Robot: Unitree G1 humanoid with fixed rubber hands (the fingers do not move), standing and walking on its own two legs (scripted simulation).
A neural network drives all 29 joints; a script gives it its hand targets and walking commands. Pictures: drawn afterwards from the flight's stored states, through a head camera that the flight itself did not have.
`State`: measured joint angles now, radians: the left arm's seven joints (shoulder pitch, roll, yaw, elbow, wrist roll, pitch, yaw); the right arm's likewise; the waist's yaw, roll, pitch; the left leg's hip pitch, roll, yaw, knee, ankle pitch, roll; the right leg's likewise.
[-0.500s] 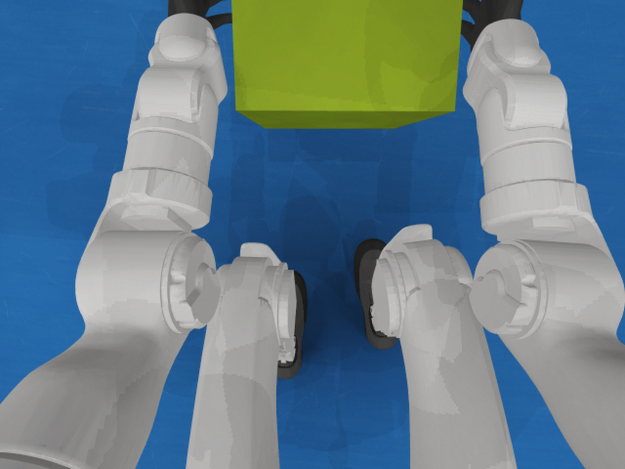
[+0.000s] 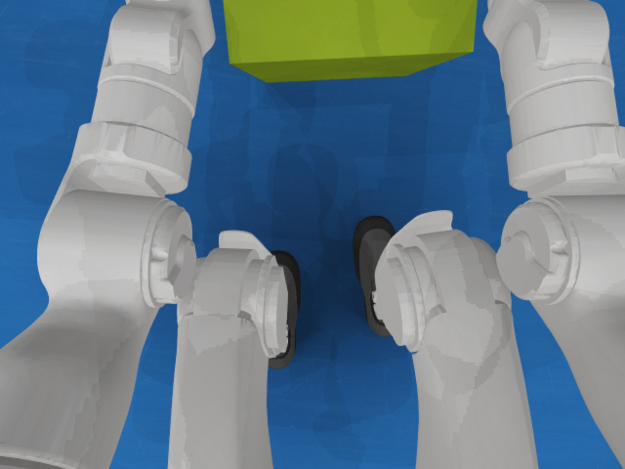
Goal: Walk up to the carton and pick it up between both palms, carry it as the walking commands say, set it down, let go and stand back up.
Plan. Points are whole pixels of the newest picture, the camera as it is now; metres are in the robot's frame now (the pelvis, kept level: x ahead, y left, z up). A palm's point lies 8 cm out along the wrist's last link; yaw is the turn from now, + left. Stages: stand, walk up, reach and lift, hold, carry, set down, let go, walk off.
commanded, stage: set down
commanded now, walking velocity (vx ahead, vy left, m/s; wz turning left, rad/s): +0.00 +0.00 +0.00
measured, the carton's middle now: out of the picture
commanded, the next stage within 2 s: none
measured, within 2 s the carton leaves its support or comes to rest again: rests again in 0.38 s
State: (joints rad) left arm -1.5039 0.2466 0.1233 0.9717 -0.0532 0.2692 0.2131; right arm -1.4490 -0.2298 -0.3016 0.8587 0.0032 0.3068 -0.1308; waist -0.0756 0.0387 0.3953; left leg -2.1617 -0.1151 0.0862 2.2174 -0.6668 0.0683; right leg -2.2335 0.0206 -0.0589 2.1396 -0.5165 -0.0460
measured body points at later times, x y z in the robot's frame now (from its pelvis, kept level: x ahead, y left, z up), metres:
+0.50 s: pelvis +0.00 +0.00 -0.01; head +0.37 -0.02 +0.23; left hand +0.58 +0.09 -0.17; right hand +0.55 -0.21 -0.17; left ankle +0.09 +0.08 -0.34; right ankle +0.13 -0.10 -0.34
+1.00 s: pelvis +0.00 +0.00 -0.02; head +0.37 -0.01 +0.22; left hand +0.59 +0.09 -0.18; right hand +0.56 -0.21 -0.17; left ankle +0.09 +0.08 -0.34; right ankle +0.13 -0.10 -0.34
